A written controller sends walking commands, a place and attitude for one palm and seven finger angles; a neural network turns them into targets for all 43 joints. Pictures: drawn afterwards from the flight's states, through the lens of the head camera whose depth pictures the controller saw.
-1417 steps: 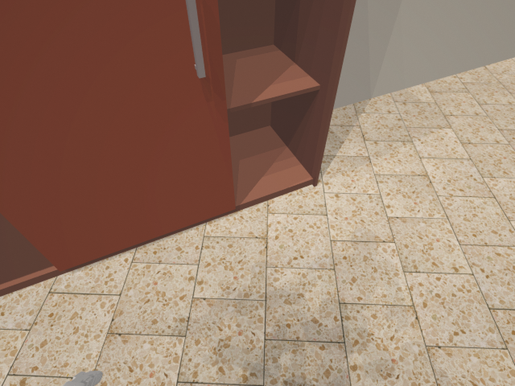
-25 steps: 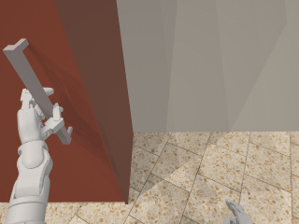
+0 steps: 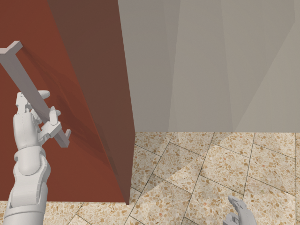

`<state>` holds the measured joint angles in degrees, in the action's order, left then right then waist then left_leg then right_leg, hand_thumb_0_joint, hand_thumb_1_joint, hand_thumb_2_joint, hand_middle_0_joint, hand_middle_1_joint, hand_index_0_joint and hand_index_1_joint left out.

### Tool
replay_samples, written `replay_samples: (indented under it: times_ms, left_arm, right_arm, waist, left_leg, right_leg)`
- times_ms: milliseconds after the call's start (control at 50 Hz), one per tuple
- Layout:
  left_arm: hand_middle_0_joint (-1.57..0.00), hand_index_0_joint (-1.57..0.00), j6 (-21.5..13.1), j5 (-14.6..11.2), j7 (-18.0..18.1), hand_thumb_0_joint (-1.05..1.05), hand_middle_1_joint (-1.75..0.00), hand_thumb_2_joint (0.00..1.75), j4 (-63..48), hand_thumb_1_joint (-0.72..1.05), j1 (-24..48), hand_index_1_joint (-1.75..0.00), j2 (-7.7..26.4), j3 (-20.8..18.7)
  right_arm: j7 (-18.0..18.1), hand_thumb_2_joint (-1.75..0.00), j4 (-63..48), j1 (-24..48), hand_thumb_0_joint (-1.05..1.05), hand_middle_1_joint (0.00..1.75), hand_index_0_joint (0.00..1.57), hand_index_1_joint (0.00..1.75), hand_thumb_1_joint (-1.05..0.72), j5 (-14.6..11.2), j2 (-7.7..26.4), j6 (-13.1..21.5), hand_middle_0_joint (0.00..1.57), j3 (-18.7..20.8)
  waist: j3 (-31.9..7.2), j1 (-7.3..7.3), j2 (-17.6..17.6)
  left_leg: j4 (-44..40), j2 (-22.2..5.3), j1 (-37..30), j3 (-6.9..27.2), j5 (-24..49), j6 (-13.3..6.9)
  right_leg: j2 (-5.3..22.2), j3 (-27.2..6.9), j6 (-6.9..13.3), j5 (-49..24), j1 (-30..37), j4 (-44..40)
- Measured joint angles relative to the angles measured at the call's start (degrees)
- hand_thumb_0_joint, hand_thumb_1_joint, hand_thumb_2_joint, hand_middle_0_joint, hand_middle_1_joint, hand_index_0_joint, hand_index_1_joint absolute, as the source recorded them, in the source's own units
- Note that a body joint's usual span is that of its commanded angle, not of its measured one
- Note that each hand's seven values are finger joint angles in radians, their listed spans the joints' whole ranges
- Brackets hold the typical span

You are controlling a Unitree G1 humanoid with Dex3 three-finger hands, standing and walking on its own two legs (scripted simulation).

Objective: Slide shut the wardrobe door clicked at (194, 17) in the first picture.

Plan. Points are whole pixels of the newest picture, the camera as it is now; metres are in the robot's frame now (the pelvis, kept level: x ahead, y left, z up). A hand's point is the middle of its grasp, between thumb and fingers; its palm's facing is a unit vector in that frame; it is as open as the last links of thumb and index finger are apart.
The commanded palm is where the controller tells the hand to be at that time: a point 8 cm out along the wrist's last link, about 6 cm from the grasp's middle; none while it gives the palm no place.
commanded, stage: loosen the grip on the handle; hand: left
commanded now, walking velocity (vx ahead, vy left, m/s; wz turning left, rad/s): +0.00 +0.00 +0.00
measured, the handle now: (45, 104) +0.34 +0.29 +0.16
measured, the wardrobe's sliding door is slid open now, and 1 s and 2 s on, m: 0.00 0.00 0.00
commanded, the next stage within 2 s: slip the hand off the handle in 0.66 s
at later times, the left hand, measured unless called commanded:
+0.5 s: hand (52, 121) +0.31 +0.27 +0.14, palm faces +0.54 -0.82 -0.20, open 13.3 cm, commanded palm +0.25 +0.30 +0.15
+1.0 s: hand (37, 125) +0.30 +0.31 +0.13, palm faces +0.54 -0.82 -0.18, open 14.7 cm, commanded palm +0.26 +0.35 +0.14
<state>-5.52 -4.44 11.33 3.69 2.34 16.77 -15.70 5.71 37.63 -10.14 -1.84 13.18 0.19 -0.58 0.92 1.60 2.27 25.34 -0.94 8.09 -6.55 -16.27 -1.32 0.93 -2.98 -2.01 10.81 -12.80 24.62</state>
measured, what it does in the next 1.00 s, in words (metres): stands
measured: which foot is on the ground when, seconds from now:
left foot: down 0.00-1.00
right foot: down 0.00-1.00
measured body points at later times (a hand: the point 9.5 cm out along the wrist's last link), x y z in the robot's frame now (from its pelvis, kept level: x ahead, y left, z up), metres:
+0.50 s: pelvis -0.03 -0.04 -0.01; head -0.02 -0.04 +0.44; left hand +0.27 +0.31 +0.15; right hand +0.13 -0.29 -0.11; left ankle -0.03 +0.10 -0.74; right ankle +0.03 -0.14 -0.74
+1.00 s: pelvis +0.00 -0.02 -0.02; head +0.02 -0.02 +0.43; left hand +0.27 +0.35 +0.14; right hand +0.18 -0.24 -0.11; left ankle -0.03 +0.10 -0.74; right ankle +0.03 -0.14 -0.74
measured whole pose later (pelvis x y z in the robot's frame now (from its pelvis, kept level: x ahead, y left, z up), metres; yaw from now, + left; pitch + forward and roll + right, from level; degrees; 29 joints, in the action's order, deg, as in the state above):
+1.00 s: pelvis +0.00 -0.02 -0.02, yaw +5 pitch +4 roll +0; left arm -9.4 -5.2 2.0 18.5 13.4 22.1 -22.9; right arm 5.5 38.4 -13.3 -0.9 13.0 9.1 -1.4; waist -2.7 2.3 0.7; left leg 36.5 -0.9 20.5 -0.8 -20.1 0.0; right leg 1.6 2.6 -0.4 16.6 -22.9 35.4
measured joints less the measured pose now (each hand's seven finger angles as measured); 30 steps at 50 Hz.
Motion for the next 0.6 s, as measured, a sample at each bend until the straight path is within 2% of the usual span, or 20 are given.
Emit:
replay_samples:
  times_ms: [80,120,140,180,220,280,360,480,600]
  left_arm:
    - [-0.45,-0.13,0.26,-0.03,0.09,-0.04,-1.40,0.83,0.32,0.73,0.14,-1.35,0.12,-0.08]
    - [-0.46,-0.16,-0.49,4.41,-4.46,-0.07,-1.40,0.82,4.06,0.66,4.97,-1.35,2.88,-1.33]
    - [-0.46,-0.20,-0.06,3.90,-6.51,-0.07,-1.40,0.81,6.24,0.62,8.14,-1.38,3.44,-1.61]
    - [-0.46,-0.28,1.88,0.60,-8.64,-0.06,-1.40,0.78,8.31,0.55,11.58,-1.41,2.61,-3.53]
    - [-0.45,-0.33,2.76,-0.29,-7.50,-0.05,-1.40,0.75,9.18,0.49,12.28,-1.42,1.62,-4.54]
    - [-0.45,-0.30,2.62,1.73,-4.40,-0.03,-1.40,0.67,12.84,0.35,13.97,-1.36,1.77,-4.29]
    - [-0.44,-0.27,0.51,2.82,-2.50,-0.01,-1.38,0.51,17.37,0.06,16.07,-1.32,3.02,-3.96]
    - [-0.40,-0.26,-3.42,2.98,-2.89,0.00,-1.34,0.32,20.90,-0.32,18.02,-1.29,4.68,-2.45]
    - [-0.38,-0.28,-5.85,0.69,-5.52,0.00,-1.29,0.24,19.32,-0.48,15.52,-1.24,5.25,-3.55]
  right_arm:
    - [0.07,-0.90,0.08,-0.25,0.01,0.30,0.20,0.30,-0.91,-0.04,0.12,-0.11,0.20,0.05]
    - [-0.66,-0.90,0.39,-0.83,0.01,0.30,0.20,0.30,-0.91,1.30,-1.00,2.11,0.20,1.16]
    - [-1.11,-0.90,0.79,-1.49,0.01,0.30,0.20,0.30,-0.91,1.16,-1.60,3.63,0.20,1.57]
    - [-1.76,-0.90,1.43,-2.34,0.01,0.30,0.20,0.30,-0.91,1.08,-1.93,5.90,0.20,1.59]
    - [-2.19,-0.90,1.57,-2.77,0.01,0.30,0.20,0.30,-0.91,1.20,-1.40,7.80,0.20,1.54]
    - [-2.37,-0.90,1.68,-2.90,0.01,0.30,0.20,0.30,-0.91,0.94,-0.25,9.45,0.20,0.96]
    - [-1.48,-0.90,1.73,-3.49,0.01,0.30,0.20,0.30,-0.91,0.49,0.58,10.47,0.20,0.26]
    - [-0.61,-0.90,2.97,-4.63,0.01,0.30,0.20,0.30,-0.91,0.25,1.71,11.34,0.20,0.49]
    - [-0.59,-0.90,3.58,-4.53,0.01,0.30,0.20,0.30,-0.91,0.31,2.11,10.28,0.20,1.12]
  waist:
    - [-0.07,-0.13,0.03]
    - [0.68,0.83,-1.63]
    - [0.53,0.95,-2.76]
    - [-0.04,1.09,-3.76]
    - [-0.70,1.00,-3.30]
    - [-1.79,0.10,-2.36]
    - [-2.41,-0.66,-2.35]
    - [-2.15,-0.80,-2.04]
    - [-1.98,-1.06,-1.38]
  left_leg:
    - [-0.13,-0.05,-0.10,0.12,0.11,0.10]
    - [0.59,0.01,1.30,0.47,0.36,0.25]
    - [0.54,0.37,2.32,1.40,1.13,0.66]
    - [0.56,0.44,3.35,2.71,2.09,1.44]
    - [1.87,0.11,4.32,3.20,1.79,1.65]
    - [3.97,-0.12,6.28,3.93,1.26,1.71]
    - [5.61,-0.28,8.24,4.77,1.11,1.84]
    - [8.33,-0.80,10.80,6.15,0.08,1.98]
    - [9.21,-1.14,11.43,6.02,-0.94,2.29]
  right_leg:
    - [-0.04,0.14,0.11,-0.02,0.11,-0.06]
    - [0.06,0.49,0.61,0.23,-1.53,1.52]
    - [0.51,1.42,1.08,0.35,-2.54,2.41]
    - [0.71,2.78,1.76,0.20,-3.33,2.93]
    - [0.49,3.35,1.71,0.42,-3.54,3.00]
    - [0.37,4.06,1.97,0.80,-5.21,4.90]
    - [0.29,4.87,2.50,1.46,-7.05,6.90]
    - [-0.14,6.16,3.00,2.29,-8.70,8.55]
    - [-0.47,5.99,2.94,2.95,-9.16,8.81]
